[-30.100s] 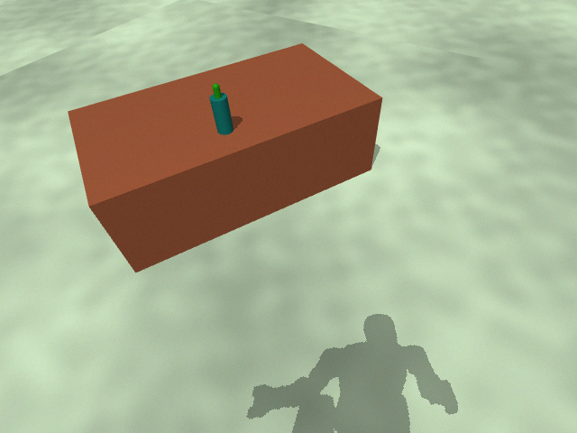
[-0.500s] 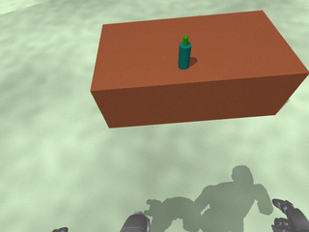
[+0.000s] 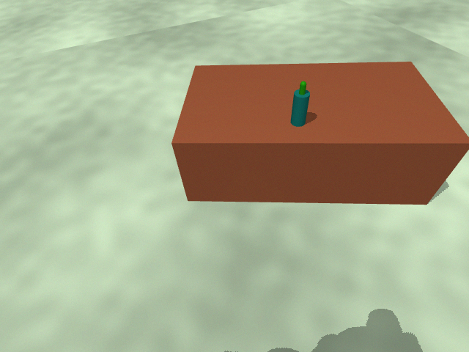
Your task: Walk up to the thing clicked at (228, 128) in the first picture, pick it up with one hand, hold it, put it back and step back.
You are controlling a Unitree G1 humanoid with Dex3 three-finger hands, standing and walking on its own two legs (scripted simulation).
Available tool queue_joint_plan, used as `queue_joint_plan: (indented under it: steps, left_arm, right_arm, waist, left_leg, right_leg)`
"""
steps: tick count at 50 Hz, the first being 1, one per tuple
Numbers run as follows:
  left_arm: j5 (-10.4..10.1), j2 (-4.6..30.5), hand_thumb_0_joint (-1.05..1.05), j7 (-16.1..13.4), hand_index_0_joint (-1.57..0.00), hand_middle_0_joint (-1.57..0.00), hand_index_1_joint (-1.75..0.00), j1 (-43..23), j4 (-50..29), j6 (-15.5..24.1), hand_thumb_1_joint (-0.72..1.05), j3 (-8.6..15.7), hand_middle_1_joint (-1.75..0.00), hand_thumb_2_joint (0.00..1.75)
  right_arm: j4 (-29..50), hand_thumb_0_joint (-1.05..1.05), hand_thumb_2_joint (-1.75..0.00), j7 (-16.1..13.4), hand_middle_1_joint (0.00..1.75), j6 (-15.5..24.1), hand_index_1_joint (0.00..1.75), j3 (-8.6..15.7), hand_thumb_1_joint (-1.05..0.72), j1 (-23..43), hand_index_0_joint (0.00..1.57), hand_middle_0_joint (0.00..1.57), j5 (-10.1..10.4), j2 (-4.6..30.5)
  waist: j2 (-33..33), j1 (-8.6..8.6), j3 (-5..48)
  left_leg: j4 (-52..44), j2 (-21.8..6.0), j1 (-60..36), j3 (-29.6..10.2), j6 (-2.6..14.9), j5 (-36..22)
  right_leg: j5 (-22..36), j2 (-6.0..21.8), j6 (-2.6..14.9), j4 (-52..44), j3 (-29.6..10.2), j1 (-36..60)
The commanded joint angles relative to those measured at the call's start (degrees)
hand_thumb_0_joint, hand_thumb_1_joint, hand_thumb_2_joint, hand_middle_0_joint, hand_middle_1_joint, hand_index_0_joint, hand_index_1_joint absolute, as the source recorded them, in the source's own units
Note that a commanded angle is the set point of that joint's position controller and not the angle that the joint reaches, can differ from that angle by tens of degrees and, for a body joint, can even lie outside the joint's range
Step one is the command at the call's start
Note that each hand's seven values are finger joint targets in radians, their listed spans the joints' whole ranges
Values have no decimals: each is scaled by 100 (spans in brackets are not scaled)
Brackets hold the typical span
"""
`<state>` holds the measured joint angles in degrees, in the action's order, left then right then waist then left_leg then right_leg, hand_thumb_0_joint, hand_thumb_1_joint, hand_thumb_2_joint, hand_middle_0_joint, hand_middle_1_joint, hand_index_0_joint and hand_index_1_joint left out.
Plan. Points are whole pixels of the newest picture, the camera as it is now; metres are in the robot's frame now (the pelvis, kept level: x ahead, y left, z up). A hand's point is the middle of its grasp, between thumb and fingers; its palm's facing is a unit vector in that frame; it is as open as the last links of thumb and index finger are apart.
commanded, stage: step back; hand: right
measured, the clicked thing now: (300, 103) +1.12 -0.22 -0.24
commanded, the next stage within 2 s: stand in 0.72 s
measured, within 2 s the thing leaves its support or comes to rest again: neither
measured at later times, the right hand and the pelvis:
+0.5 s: hand out of the picture +0.10 -0.24 -0.15, palm faces -0.03 +0.94 -0.35, open 7.4 cm; pelvis +0.03 +0.02 +0.00, yaw +0 degrees
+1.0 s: hand out of the picture +0.13 -0.24 -0.13, palm faces +0.01 +0.94 -0.33, open 7.4 cm; pelvis +0.03 +0.01 +0.02, yaw -1 degrees
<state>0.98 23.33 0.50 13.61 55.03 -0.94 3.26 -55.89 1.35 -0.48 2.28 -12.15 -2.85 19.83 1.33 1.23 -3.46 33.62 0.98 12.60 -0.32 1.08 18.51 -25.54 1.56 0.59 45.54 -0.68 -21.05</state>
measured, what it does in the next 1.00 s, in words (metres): stands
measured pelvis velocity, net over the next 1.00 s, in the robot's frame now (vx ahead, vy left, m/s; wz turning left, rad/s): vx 0.03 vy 0.01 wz -0.01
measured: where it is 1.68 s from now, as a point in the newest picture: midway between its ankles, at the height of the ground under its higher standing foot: outside the picture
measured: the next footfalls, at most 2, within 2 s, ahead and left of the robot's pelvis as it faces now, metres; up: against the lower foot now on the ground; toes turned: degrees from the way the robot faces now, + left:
none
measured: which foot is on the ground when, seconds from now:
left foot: down 0.00-1.00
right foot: down 0.00-1.00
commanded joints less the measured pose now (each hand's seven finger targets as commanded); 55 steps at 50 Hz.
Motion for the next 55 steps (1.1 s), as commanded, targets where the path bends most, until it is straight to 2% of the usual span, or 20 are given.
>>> queue_joint_plan:
  steps: [1, 3, 4, 6, 7, 12, 15, 16, 17, 18, 19, 22, 24, 30, 32, 35, 37, 40, 47, 55]
  left_arm:
    - [16, 936, 0, 14, -20, -20, -30, -228, -275, 285, 90, 289, -30, 90]
    - [66, 869, 0, -48, -20, -20, -30, -40, -114, 351, 90, 291, -30, 90]
    - [107, 1029, 0, -98, -20, -20, -30, -16, -51, 392, 90, 328, -30, 90]
    - [173, 1620, 0, -98, -20, -20, -30, -34, -29, 473, 90, 423, -30, 90]
    - [150, 1585, 0, -105, -20, -20, -30, -308, -162, 500, 90, 425, -30, 90]
    - [130, 1363, 0, -120, -20, -20, -30, -565, -194, 480, 90, 345, -30, 90]
    - [73, 1062, 0, -86, -20, -20, -30, -713, -225, 400, 90, 176, -30, 90]
    - [46, 831, 0, -75, -20, -20, -30, -640, -258, 389, 90, 90, -30, 90]
    - [-58, 608, 0, -65, -20, -20, -30, -671, -205, 352, 90, 26, -30, 90]
    - [-71, 853, 0, -91, -20, -20, -30, -686, -92, 330, 90, 116, -30, 90]
    - [-43, 890, 0, -99, -20, -20, -30, -619, -38, 353, 90, 102, -30, 90]
    - [-45, 985, 0, -133, -20, -20, -30, -477, 146, 459, 90, 118, -30, 90]
    - [-53, 1174, 0, -147, -20, -20, -30, -566, 171, 473, 90, 159, -30, 90]
    - [-51, 975, 0, -173, -20, -20, -30, -942, 179, 382, 90, 51, -30, 90]
    - [-49, 973, 0, -180, -20, -20, -30, -998, 194, 373, 90, 47, -30, 90]
    - [-45, 985, 0, -184, -20, -20, -30, -1038, 229, 364, 90, 38, -30, 90]
    - [-92, 806, 0, -160, -20, -20, -30, -1107, 356, 306, 90, -48, -30, 90]
    - [-96, 838, 0, -165, -20, -20, -30, -1178, 422, 280, 90, -66, -30, 90]
    - [-63, 872, 0, -124, -20, -20, -30, -1281, 585, 300, 90, -94, -30, 90]
    - [-39, 889, 0, -111, -20, -20, -30, -1255, 687, 343, 90, -86, -30, 90]
  right_arm:
    - [529, 0, -90, -74, 30, 144, 30, 369, -90, 678, 20, 20, -4, 1541]
    - [541, 0, -90, -65, 30, 55, 30, 336, -90, 764, 20, 20, 54, 1383]
    - [572, 0, -90, -65, 30, 55, 30, 259, -90, 775, 20, 20, 97, 1117]
    - [459, 0, -90, -94, 30, 42, 30, 293, -90, 579, 20, 20, 111, 1123]
    - [393, 0, -90, -87, 30, 65, 30, 317, -90, 452, 20, 20, 102, 1218]
    - [172, 0, -90, -59, 30, 147, 30, 319, -90, 119, 20, 20, 113, 1158]
    - [-3, 0, -90, -104, 30, 216, 30, 366, -90, -56, 20, 20, 60, 1090]
    - [14, 0, -90, -138, 30, 244, 30, 422, -90, 10, 20, 20, -5, 1296]
    - [80, 0, -90, -158, 30, 281, 30, 404, -90, 325, 20, 20, 18, 1481]
    - [110, 0, -90, -139, 30, 271, 30, 404, -90, 538, 20, 20, 76, 1630]
    - [116, 0, -90, -123, 30, 257, 30, 372, -90, 732, 20, 20, 76, 1584]
    - [66, 0, -90, -141, 30, 241, 30, 241, -90, 868, 20, 20, 124, 1294]
    - [-29, 0, -90, -166, 30, 231, 30, 231, -90, 657, 20, 20, 174, 1192]
    - [-160, 0, -90, -177, 30, 211, 30, 271, -90, 812, 20, 20, 169, 1273]
    - [-185, 0, -90, -190, 30, 208, 30, 275, -90, 839, 20, 20, 173, 1250]
    - [-185, 0, -90, -194, 30, 189, 30, 269, -90, 967, 20, 20, 186, 1216]
    - [-248, 0, -90, -202, 30, 262, 30, 202, -90, 920, 20, 20, 256, 1290]
    - [-317, 0, -90, -207, 30, 273, 30, 159, -90, 971, 20, 20, 264, 1233]
    - [-397, 0, -90, -170, 30, 238, 30, 98, -90, 1231, 20, 20, 271, 1143]
    - [-507, 0, -90, -150, 30, 246, 30, 68, -90, 1194, 20, 20, 251, 1144]
  waist:
    - [-1201, -51, -100]
    - [-945, 124, -83]
    - [-476, 188, -9]
    - [662, 164, -237]
    - [352, 55, -380]
    - [697, -52, 129]
    - [398, -240, 366]
    - [-117, -228, 505]
    - [-790, -93, 480]
    - [-698, -18, 294]
    - [-634, 46, 228]
    - [-609, 119, 443]
    - [-327, -18, 658]
    - [-308, -47, 670]
    - [-333, -54, 735]
    - [-254, -32, 723]
    - [-103, -96, 715]
    - [-204, -106, 800]
    - [-176, -110, 593]
    - [-144, -131, 627]
  left_leg:
    - [-1674, -1102, 817, -1292, 720, 1855]
    - [-1128, -940, 1075, -941, 494, 1658]
    - [-678, -680, 1519, -796, 274, 1547]
    - [1027, 23, 1402, -411, -29, 1393]
    - [1232, -144, 1342, -594, -56, 1177]
    - [598, -243, 715, -244, -40, 771]
    - [-943, -175, -525, -168, 9, -232]
    - [-1261, -713, -840, -929, 161, -233]
    - [-1731, -1452, -446, -2031, 489, 280]
    - [-1660, -1680, 163, -1992, 818, 450]
    - [-1504, -1580, 274, -1731, 819, 178]
    - [-770, -872, 339, -689, 243, -1763]
    - [-517, -611, 172, -410, 80, -1913]
    - [-881, -871, -197, -595, 259, -2147]
    - [-833, -850, -343, -484, 219, -2627]
    - [-860, -814, -336, -399, 190, -2506]
    - [-1141, -947, -621, -631, 135, -3330]
    - [-1236, -908, -897, -540, 61, -3476]
    - [-1671, -816, -780, -453, -19, -2037]
    - [-1780, -838, -896, -439, -40, -1694]
  right_leg:
    - [108, -144, -6, -1022, 230, 674]
    - [676, -284, 97, -2212, 318, 1475]
    - [524, -20, 202, -2290, -395, 1779]
    - [-2181, 1555, 946, -3349, -2778, 739]
    - [-1832, 1783, 1155, -3287, -2905, 542]
    - [-178, 1290, 854, -2834, -1611, 557]
    - [974, 821, 463, -2000, -729, 118]
    - [1378, 561, 291, -1441, -461, -195]
    - [646, 10, 53, -972, -19, -207]
    - [-50, -46, 43, -928, 80, 317]
    - [73, -10, 63, -1172, 42, 566]
    - [2200, 280, 136, -1908, -304, 1489]
    - [2924, 585, 305, -1782, -613, 1646]
    - [2660, 363, 194, -1690, -268, 1409]
    - [2880, 377, 185, -1657, -244, 1432]
    - [2974, 410, 155, -1765, -267, 1546]
    - [3330, 436, 47, -1982, -310, 1623]
    - [3441, 471, 44, -2166, -304, 1764]
    - [2799, 567, -6, -2751, -412, 1797]
    - [2583, 599, 1, -2957, -438, 1703]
